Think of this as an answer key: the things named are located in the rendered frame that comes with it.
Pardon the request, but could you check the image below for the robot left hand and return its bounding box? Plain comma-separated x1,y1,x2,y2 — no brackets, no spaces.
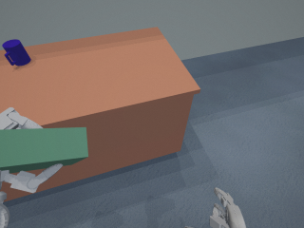
0,107,63,193

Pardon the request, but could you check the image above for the table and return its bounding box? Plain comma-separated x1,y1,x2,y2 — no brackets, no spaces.
0,27,200,202

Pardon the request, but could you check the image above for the sponge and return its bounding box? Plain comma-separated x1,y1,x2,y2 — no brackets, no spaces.
0,127,88,174

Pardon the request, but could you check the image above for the robot right hand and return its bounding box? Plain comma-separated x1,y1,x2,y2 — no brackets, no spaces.
210,187,246,228

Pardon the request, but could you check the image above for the robot left forearm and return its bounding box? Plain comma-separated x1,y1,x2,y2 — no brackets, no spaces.
0,191,10,228

